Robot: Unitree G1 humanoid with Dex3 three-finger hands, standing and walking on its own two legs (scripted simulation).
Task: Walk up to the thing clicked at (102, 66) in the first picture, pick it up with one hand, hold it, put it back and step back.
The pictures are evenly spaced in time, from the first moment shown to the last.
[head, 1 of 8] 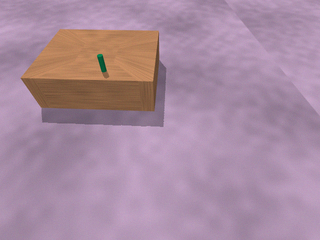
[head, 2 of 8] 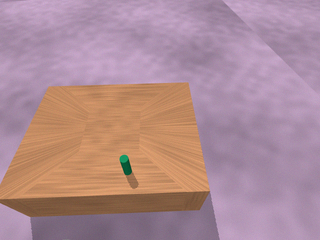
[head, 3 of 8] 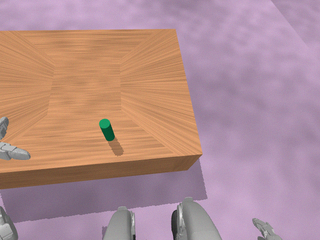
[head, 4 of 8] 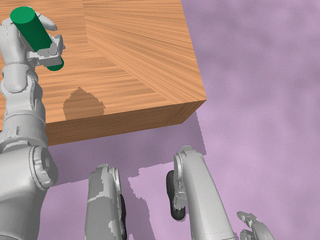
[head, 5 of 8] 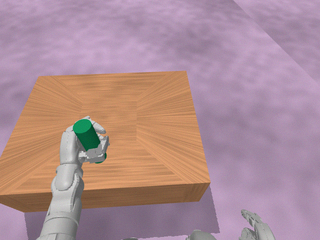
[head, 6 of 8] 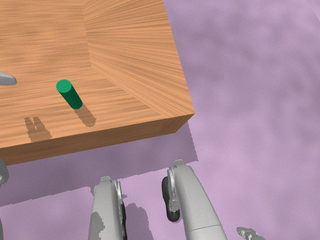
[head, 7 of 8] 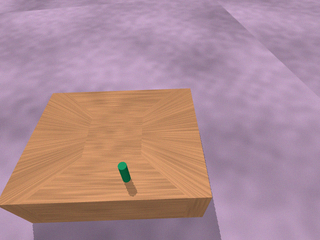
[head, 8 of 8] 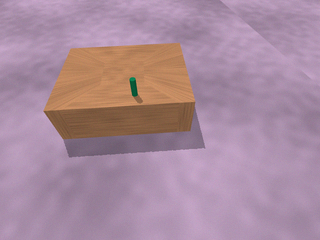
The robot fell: no
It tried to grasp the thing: yes
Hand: left
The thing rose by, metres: 0.40
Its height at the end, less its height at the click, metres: +0.00
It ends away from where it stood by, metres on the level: 0.02
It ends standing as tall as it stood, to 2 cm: yes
